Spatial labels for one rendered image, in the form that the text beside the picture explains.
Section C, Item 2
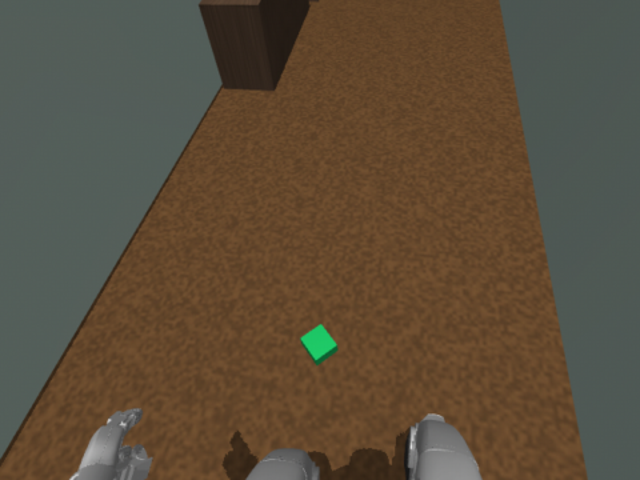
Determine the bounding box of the left robot hand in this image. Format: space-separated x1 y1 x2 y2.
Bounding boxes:
78 408 153 480

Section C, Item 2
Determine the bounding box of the small box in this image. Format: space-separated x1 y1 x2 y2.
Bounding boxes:
300 324 338 366

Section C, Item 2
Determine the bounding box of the left robot arm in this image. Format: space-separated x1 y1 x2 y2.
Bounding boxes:
69 464 118 480

